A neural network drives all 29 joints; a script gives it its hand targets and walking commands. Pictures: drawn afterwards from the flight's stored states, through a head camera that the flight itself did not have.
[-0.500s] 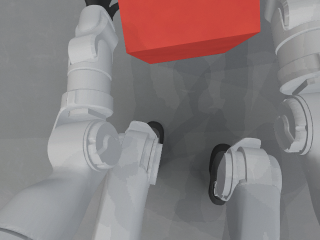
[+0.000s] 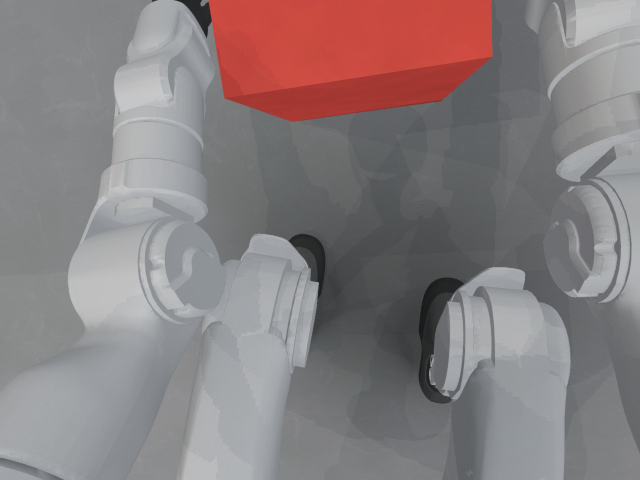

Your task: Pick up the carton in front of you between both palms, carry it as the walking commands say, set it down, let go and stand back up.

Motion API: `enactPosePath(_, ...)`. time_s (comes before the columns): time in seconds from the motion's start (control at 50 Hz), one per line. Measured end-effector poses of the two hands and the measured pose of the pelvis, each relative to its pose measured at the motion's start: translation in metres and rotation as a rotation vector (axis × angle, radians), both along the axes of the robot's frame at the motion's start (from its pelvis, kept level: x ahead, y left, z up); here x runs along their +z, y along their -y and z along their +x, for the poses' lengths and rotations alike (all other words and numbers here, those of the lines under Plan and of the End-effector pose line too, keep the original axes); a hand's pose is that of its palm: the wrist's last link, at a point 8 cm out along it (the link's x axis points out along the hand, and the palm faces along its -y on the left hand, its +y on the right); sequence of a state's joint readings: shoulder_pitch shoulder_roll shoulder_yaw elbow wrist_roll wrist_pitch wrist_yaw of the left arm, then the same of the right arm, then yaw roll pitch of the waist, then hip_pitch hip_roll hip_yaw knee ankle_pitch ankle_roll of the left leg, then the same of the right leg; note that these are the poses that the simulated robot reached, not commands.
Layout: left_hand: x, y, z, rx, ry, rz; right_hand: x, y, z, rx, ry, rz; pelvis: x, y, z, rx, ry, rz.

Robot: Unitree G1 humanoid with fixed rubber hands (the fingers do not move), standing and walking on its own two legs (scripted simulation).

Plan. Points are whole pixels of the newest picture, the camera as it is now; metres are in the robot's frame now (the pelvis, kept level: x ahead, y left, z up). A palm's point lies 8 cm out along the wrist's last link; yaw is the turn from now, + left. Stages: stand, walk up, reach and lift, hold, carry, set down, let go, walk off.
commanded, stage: set down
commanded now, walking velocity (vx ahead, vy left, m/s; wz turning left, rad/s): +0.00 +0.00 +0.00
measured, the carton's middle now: out of the picture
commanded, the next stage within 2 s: let go in 1.76 s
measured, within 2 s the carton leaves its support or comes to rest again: rests again in 0.08 s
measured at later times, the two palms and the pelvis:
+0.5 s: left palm (184, 29) +0.52 +0.21 -0.18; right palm out of the picture +0.58 -0.11 -0.20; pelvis +0.00 +0.00 -0.01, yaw +1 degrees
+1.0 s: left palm out of the picture +0.52 +0.23 -0.09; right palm out of the picture +0.62 -0.13 -0.09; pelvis -0.01 +0.01 +0.04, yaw +1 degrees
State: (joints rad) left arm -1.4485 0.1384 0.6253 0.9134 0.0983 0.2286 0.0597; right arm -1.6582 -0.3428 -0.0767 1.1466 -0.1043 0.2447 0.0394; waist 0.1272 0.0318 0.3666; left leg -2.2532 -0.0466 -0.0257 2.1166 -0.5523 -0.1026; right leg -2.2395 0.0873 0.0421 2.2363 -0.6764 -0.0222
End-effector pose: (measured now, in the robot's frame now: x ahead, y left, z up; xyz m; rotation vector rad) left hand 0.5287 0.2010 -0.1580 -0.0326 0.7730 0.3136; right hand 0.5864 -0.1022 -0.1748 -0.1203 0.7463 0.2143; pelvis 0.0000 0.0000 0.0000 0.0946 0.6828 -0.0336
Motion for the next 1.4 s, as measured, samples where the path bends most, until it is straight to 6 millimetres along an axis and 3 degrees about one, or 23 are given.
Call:
enactPosePath(0.44,-0.015,-0.009,-0.006,-0.006,-0.017,-0.002,-0.015,-0.004,-0.003,0.029,0.032,0.03,-0.009,-0.001,-0.003,0.006,0.083,0.009)
enactPosePath(0.54,-0.027,-0.014,-0.016,0.018,-0.037,0.029,-0.036,0.018,-0.012,-0.018,0.012,-0.05,-0.008,-0.002,-0.005,0.001,0.102,0.01)
enactPosePath(0.6,-0.032,-0.019,-0.019,0.042,-0.041,0.029,-0.037,0.04,-0.008,-0.054,0.016,-0.084,-0.007,-0.003,-0.005,0.006,0.093,0.009)
enactPosePath(0.7,-0.028,-0.025,-0.014,0.054,-0.004,0.026,-0.012,0.053,0.015,-0.068,0.061,-0.093,-0.007,-0.004,-0.005,0.007,0.074,0.005)
enactPosePath(0.8,-0.009,-0.026,-0.009,0.059,0.049,0.027,0.019,0.038,0.034,-0.05,0.104,-0.069,-0.003,-0.006,-0.005,0.007,0.048,0.003)
enactPosePath(0.88,0.019,-0.026,-0.005,0.069,0.106,0.022,0.045,0.026,0.039,-0.044,0.131,-0.071,0.007,-0.006,-0.006,0.023,0.025,-0.005)
enactPosePath(1.1,0.098,-0.025,-0.006,0.081,0.119,0.017,0.119,0.037,0.034,-0.073,0.098,-0.095,0.062,-0.008,-0.006,0.042,-0.062,-0.029)
enactPosePath(1.4,0.183,-0.026,-0.003,0.08,0.134,0.037,0.203,0.046,0.039,-0.059,0.108,-0.084,0.132,-0.009,0.004,0.031,-0.145,-0.03)
